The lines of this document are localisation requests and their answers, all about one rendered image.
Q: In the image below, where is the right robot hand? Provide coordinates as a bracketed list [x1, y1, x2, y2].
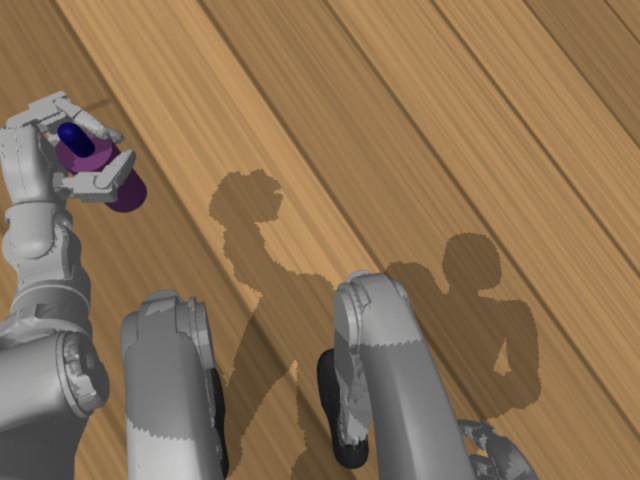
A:
[457, 419, 539, 480]

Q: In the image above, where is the left robot foot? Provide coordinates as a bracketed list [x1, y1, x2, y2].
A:
[210, 368, 229, 480]

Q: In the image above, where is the left robot hand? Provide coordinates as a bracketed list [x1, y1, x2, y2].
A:
[0, 91, 136, 208]

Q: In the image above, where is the right robot foot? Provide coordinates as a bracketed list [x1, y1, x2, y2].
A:
[317, 348, 369, 469]

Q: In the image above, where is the bottle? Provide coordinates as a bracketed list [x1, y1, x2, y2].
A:
[56, 122, 147, 213]

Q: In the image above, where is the left robot arm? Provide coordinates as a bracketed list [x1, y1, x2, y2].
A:
[0, 201, 110, 480]

